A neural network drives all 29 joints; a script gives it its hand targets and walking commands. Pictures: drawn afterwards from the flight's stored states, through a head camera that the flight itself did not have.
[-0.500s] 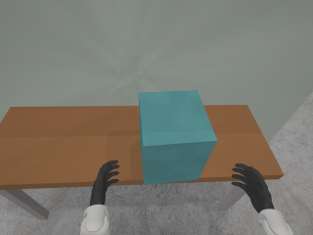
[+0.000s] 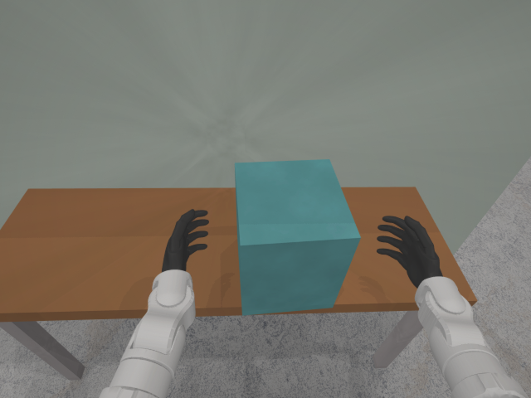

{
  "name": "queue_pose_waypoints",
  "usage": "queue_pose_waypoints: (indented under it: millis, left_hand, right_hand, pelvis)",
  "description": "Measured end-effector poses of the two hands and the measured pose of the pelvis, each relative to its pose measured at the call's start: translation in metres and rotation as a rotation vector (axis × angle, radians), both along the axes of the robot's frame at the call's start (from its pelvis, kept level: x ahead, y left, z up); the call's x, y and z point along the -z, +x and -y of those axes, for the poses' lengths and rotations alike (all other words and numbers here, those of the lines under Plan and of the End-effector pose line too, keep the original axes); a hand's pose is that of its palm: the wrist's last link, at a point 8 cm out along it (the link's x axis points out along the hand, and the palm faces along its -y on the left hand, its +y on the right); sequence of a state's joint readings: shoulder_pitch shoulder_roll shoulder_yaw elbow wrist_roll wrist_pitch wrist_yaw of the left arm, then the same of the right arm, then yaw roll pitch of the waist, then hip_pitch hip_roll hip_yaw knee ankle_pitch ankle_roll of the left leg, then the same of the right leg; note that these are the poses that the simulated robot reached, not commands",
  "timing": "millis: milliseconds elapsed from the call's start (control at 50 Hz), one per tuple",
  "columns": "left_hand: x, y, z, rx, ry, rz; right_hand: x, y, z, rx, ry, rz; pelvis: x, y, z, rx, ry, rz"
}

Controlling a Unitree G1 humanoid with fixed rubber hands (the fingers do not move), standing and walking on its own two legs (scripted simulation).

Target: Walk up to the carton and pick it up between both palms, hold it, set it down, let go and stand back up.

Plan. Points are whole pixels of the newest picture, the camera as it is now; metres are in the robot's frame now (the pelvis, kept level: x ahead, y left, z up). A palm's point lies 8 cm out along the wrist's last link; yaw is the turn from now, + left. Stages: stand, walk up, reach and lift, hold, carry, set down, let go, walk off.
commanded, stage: reach and lift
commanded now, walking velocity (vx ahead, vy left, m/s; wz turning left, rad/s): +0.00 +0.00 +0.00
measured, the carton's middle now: (285, 238) +0.47 -0.02 -0.07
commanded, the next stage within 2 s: none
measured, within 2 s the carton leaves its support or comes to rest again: neither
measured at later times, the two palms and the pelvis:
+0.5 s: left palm (179, 211) +0.38 +0.16 +0.10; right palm (406, 200) +0.41 -0.20 +0.12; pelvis +0.01 +0.00 +0.00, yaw +0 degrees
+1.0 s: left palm (182, 174) +0.42 +0.16 +0.14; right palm (399, 161) +0.45 -0.18 +0.16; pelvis +0.01 -0.01 +0.01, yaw +0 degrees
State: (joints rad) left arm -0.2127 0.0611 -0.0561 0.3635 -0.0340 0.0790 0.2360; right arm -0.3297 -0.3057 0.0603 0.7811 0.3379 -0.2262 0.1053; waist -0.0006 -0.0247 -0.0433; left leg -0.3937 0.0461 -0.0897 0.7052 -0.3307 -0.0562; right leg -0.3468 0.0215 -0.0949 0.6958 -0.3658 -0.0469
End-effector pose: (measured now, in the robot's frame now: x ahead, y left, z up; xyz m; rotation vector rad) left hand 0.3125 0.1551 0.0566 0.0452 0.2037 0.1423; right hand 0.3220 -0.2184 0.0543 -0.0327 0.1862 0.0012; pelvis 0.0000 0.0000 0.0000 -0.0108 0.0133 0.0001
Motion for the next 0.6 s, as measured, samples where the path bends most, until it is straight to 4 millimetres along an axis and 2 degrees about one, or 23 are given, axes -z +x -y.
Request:
queue_pose_waypoints:
  millis: [360, 600]
  left_hand:
    - [-0.031, 0.047, -0.006, -0.026, -0.012, -0.002]
    - [-0.056, 0.073, -0.003, -0.024, -0.017, 0.002]
  right_hand:
    - [-0.045, 0.065, -0.020, -0.020, -0.005, 0.047]
    - [-0.074, 0.095, -0.022, -0.015, -0.025, 0.045]
  pelvis:
    - [-0.003, 0.009, 0.001, -0.002, 0.002, -0.024]
    - [-0.005, 0.011, 0.003, 0.000, 0.002, -0.036]
